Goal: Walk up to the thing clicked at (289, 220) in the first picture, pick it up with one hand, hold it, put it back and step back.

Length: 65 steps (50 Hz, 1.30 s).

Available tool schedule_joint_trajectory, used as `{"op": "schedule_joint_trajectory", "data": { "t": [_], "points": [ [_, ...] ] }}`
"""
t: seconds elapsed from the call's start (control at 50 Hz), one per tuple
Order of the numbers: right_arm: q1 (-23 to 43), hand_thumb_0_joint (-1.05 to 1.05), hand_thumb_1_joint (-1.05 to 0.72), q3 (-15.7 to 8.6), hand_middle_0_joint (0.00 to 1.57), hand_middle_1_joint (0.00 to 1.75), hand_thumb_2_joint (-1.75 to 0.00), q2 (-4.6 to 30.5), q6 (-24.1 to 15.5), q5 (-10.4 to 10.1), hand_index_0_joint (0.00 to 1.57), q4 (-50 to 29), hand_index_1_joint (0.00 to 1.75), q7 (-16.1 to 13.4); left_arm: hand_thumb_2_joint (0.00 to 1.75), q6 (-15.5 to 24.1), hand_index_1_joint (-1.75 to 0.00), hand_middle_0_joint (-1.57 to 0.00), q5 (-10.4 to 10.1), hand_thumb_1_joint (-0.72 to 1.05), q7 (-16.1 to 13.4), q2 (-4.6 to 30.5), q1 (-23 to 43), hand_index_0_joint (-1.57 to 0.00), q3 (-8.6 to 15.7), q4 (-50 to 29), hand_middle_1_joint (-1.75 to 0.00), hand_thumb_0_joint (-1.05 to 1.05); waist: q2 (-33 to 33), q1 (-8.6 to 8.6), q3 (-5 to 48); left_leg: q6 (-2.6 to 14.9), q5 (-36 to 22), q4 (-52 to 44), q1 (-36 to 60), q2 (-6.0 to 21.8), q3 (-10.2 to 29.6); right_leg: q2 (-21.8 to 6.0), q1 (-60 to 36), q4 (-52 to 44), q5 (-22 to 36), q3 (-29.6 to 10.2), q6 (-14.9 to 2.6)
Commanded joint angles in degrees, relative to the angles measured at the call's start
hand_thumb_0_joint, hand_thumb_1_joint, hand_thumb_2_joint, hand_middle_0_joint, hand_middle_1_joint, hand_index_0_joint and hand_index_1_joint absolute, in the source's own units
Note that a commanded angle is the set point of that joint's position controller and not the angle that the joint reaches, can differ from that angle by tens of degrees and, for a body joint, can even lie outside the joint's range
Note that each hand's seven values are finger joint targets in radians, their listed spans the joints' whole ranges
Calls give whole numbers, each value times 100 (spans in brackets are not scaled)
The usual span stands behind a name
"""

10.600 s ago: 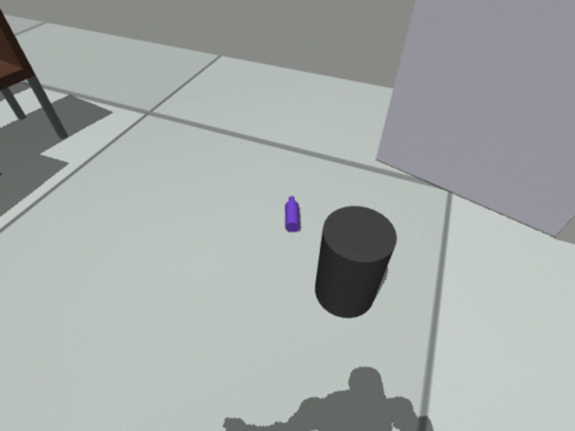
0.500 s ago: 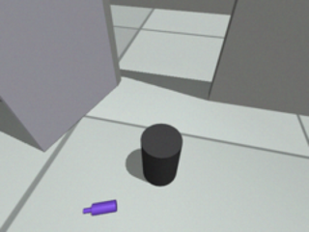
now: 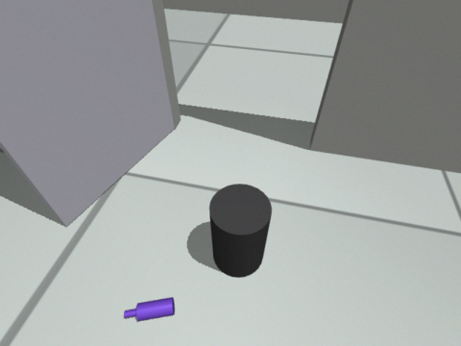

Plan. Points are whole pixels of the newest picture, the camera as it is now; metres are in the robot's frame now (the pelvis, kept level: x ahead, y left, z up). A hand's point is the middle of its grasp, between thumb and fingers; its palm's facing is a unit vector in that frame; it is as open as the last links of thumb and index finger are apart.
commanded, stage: stand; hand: left
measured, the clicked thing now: (149, 310) +0.43 +0.34 -0.75
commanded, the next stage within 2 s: walk up in 0.90 s
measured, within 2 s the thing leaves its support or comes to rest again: neither
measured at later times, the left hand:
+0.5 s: hand out of the picture +0.07 +0.26 -0.16, palm faces -0.02 -0.94 -0.35, open 7.4 cm
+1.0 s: hand out of the picture +0.08 +0.27 -0.15, palm faces +0.02 -0.92 -0.38, open 7.4 cm
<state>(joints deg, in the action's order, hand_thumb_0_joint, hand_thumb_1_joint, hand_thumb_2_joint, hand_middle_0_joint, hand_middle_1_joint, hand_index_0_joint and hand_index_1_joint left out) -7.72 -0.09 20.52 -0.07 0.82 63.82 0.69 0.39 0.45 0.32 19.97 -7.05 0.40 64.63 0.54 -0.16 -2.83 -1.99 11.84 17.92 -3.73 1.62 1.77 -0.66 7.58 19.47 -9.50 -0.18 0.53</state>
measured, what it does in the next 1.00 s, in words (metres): stands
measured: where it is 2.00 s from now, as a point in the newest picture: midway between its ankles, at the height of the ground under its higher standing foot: outside the picture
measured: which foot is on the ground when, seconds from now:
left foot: down 0.00-0.94, up 0.96-1.00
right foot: down 0.00-1.00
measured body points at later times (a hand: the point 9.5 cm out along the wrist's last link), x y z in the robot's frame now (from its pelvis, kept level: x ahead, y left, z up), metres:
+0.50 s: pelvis +0.00 +0.00 +0.00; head +0.01 +0.00 +0.45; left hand +0.07 +0.31 -0.13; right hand +0.07 -0.30 -0.14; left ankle -0.02 +0.14 -0.75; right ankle +0.01 -0.12 -0.75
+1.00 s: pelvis +0.00 +0.02 +0.00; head +0.02 +0.00 +0.45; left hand +0.08 +0.32 -0.13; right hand +0.09 -0.30 -0.13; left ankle -0.03 +0.14 -0.73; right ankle +0.01 -0.12 -0.75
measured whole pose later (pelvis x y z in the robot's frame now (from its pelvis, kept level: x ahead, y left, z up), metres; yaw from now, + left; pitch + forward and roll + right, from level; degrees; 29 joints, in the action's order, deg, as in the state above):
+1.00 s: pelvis +0.00 +0.02 +0.00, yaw +0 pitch -2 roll +0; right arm -6.7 -2.8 22.9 3.3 2.2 59.7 1.8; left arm 1.7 0.8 -1.5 19.1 -6.9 1.8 61.7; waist 2.0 -0.5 -4.7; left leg 0.0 22.2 34.7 -10.8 -0.1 2.3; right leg -1.5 8.8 21.8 -10.8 -0.2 1.0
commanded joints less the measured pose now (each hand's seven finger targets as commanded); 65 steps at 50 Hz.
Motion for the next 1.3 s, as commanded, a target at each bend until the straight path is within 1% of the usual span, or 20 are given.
{"op": "schedule_joint_trajectory", "data": {
  "t": [0.0,0.34,0.76,0.86,0.88,0.9,0.92,0.94,0.96,0.98,1.02,1.06,1.12,1.16,1.18,1.2,1.22,1.24,1.26,1.28],
  "points": [
    [151,0,-90,-230,20,30,-90,1186,-139,-21,20,-317,30,-105,90,152,-30,-20,-1,90,-82,1297,249,-20,215,-377,-30,0,-64,23,351,280,-679,-279,-227,551,322,-673,-249,-287,802,-505,-195],
    [126,0,-90,-232,20,30,-90,1186,-128,-18,20,-294,30,-109,90,134,-30,-20,7,90,-83,1289,199,-20,200,-343,-30,0,-61,1,266,289,-434,-331,-324,541,359,-638,-148,-312,425,-478,-186],
    [178,0,-90,-241,20,30,-90,1196,-139,-36,20,-301,30,-119,90,159,-30,-20,-6,90,-103,1276,197,-20,187,-368,-30,0,-40,17,509,285,-1227,-188,-74,585,298,-685,-355,-167,1395,-446,-181],
    [187,0,-90,-246,20,30,-90,1205,-135,-42,20,-311,30,-124,90,151,-30,-20,-2,90,-104,1249,169,-20,190,-360,-30,0,-43,15,423,280,-1200,-219,-59,579,304,-655,-284,-220,1278,-423,-167],
    [273,0,-90,-533,20,30,-90,1614,83,115,20,-561,30,-30,90,211,-30,-20,-33,90,-242,1801,-147,-20,464,-341,-30,0,308,-169,214,369,-1339,502,-641,248,56,-930,-617,-29,1903,-654,-346],
    [321,0,-90,-509,20,30,-90,1415,166,116,20,-711,30,-3,90,217,-30,-20,-26,90,-324,2001,-492,-20,545,-329,-30,0,-42,-244,390,302,-1052,1022,-1019,109,-101,-1352,-963,-29,2295,-1061,-607],
    [364,0,-90,-503,20,30,-90,1255,230,126,20,-814,30,25,90,211,-30,-20,-5,90,-375,2024,-572,-20,586,-370,-30,0,-437,-323,337,266,862,1709,-1434,-172,-152,-1820,-1079,-142,2594,-1558,-969],
    [398,0,-90,-547,20,30,-90,1255,306,160,20,-975,30,56,90,235,-30,-20,74,90,-434,2130,-604,-20,641,-468,-30,0,-530,-372,314,276,1821,2674,-1686,-160,205,-2302,-870,-206,2703,-1938,-1420],
    [252,0,-90,-587,20,30,-90,1234,371,194,20,-1099,30,89,90,251,-30,-20,105,90,-461,2091,-538,-20,680,-607,-30,0,-518,-295,282,314,1986,3317,-1817,-22,531,-2447,-617,-157,2438,-1973,-1601],
    [126,0,-90,-619,20,30,-90,1224,410,185,20,-1169,30,136,90,238,-30,-20,125,90,-464,1985,-298,-20,680,-788,-30,0,-657,-175,180,340,1962,3632,-1871,63,662,-2370,-320,-167,2125,-1740,-1664],
    [-145,0,-90,-700,20,30,-90,1217,440,161,20,-1235,30,210,90,217,-30,-20,147,90,-463,1845,-12,-20,643,-970,-30,0,-869,27,90,318,1818,3885,-1809,40,704,-1981,145,-215,1434,-1226,-1519],
    [-213,0,-90,-743,20,30,-90,1217,490,178,20,-1359,30,264,90,203,-30,-20,213,90,-446,1932,62,-20,670,-1146,-30,0,-1024,57,43,259,1705,3591,-1716,123,610,-1777,436,-95,948,-954,-1399],
    [-399,0,-90,-800,20,30,-90,1202,445,156,20,-1408,30,263,90,168,-30,-20,249,90,-377,1895,143,-20,684,-1361,-30,0,-1249,66,276,252,1624,2395,-1392,182,302,-1643,373,364,889,-732,-1240],
    [-870,0,-90,-865,20,30,-90,1180,339,157,20,-1218,30,214,90,86,-30,-20,170,90,-292,1798,383,-20,625,-1500,-30,0,-1041,285,510,237,514,1034,-489,-87,-157,-1265,723,1202,611,-318,-913],
    [-1125,0,-90,-927,20,30,-90,1262,272,188,20,-1099,30,155,90,6,-30,-20,128,90,-264,1514,332,-20,542,-1531,-30,0,-540,424,521,271,51,406,83,-131,-24,-883,1182,2089,11,-125,-652],
    [-983,0,-90,-992,20,30,-90,1750,172,269,20,-1227,30,96,90,-51,-30,-20,53,90,-247,932,-53,-20,403,-1586,-30,0,1155,283,444,540,-372,-384,157,990,1779,88,1959,3399,-2036,135,-298],
    [-625,0,-90,-995,20,30,-90,2098,94,252,20,-1437,30,36,90,-110,-30,-20,35,90,-305,1031,-234,-20,403,-1493,-30,0,1100,75,397,769,-126,-397,-284,1495,2545,387,2235,3777,-2578,-443,-232],
    [-363,0,-90,-962,20,30,-90,2263,66,141,20,-1477,30,23,90,-150,-30,-20,16,90,-338,1385,-129,-20,477,-1320,-30,0,1127,231,308,1333,1151,-525,-1361,1839,3005,135,1521,3948,-2686,-930,-251],
    [-110,0,-90,-902,20,30,-90,2093,41,120,20,-1514,30,-1,90,-151,-30,-20,5,90,-323,1543,36,-20,500,-1272,-30,0,884,146,-120,1427,1523,-584,-1799,1725,2858,82,1448,4139,-2465,-1082,-256],
    [103,0,-90,-792,20,30,-90,1766,-16,112,20,-1530,30,-43,90,-148,-30,-20,-38,90,-267,1524,-84,-20,505,-1139,-30,0,694,-13,-225,1283,1187,-308,-1606,1411,2178,68,1508,4093,-2119,-1212,-252]
  ]
}}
